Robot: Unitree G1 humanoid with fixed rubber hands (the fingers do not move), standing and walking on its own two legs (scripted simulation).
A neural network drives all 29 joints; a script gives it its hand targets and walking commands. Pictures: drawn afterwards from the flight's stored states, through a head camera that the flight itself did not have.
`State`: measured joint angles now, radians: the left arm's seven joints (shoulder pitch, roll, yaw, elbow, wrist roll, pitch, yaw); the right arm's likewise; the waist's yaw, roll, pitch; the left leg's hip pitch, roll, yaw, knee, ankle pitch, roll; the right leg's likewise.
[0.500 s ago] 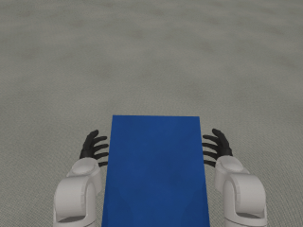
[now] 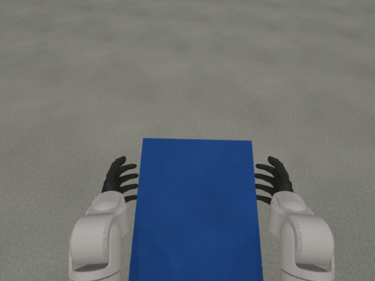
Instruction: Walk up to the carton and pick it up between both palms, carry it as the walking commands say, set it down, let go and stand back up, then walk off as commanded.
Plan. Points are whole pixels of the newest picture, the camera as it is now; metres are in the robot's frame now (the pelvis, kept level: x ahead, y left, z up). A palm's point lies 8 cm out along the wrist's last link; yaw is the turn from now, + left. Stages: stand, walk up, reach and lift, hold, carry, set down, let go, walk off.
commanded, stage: carry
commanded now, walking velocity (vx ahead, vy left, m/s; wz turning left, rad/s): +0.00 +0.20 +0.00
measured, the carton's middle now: (195, 210) +0.29 +0.00 +0.01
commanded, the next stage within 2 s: none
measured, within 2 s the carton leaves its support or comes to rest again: neither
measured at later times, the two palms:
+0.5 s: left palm (27, 222) +0.22 +0.28 +0.10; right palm (207, 226) +0.21 -0.02 +0.09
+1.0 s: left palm out of the picture +0.18 +0.40 +0.11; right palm (134, 245) +0.18 +0.09 +0.11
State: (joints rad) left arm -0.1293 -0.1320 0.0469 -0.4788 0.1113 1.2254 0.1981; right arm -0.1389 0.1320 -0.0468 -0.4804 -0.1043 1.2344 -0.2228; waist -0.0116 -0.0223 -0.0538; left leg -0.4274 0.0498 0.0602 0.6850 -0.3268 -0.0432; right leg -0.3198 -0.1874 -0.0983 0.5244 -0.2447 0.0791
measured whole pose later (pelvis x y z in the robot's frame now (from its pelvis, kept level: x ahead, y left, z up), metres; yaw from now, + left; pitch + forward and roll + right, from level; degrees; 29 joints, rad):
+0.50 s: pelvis -0.04 +0.14 +0.00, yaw -1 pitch +2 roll +1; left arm -0.12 -0.13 0.05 -0.42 0.11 1.23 0.19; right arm -0.12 0.13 -0.04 -0.44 -0.12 1.25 -0.21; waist 0.00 0.02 -0.07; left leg -0.52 -0.01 0.05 0.95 -0.35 -0.02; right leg -0.29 -0.10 -0.13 0.54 -0.28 0.00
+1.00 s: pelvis -0.07 +0.25 +0.00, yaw -1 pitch +2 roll +0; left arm -0.14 -0.13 0.05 -0.43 0.12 1.25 0.20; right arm -0.13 0.13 -0.06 -0.42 -0.12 1.24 -0.19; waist 0.01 0.00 -0.10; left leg -0.33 0.01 0.13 0.47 -0.17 0.05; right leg -0.25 -0.04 -0.10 0.50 -0.26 0.00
